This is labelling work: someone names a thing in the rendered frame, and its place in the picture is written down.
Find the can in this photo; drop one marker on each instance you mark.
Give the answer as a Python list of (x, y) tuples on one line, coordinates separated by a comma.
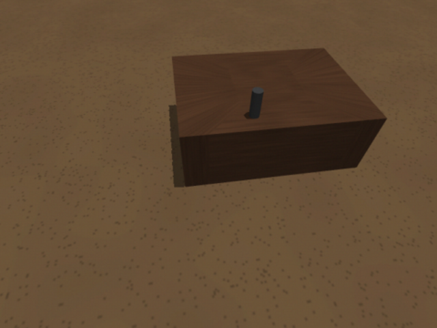
[(256, 102)]

